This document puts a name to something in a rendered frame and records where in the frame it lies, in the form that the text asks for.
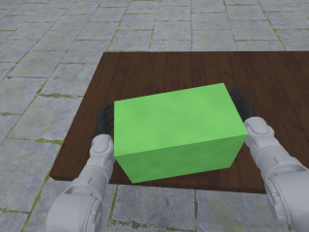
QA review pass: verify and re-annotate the robot right forearm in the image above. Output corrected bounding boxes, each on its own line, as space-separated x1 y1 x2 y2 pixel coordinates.
244 116 309 182

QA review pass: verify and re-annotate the robot left forearm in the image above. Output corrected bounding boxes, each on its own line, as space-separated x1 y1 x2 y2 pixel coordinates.
44 134 116 232

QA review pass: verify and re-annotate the right robot upper arm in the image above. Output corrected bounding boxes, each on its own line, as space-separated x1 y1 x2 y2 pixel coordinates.
265 170 309 232

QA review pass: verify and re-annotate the left robot upper arm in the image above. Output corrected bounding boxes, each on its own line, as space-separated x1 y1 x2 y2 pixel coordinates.
45 193 103 232

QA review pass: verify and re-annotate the carton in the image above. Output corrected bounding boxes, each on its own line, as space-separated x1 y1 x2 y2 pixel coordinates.
114 83 249 184

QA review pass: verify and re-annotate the table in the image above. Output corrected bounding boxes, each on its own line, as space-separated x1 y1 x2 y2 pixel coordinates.
49 50 309 194

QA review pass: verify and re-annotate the robot left hand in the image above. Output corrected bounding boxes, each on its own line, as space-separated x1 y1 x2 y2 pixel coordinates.
96 102 115 136

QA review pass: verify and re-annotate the robot right hand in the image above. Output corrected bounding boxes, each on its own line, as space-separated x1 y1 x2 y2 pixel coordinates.
228 88 257 123

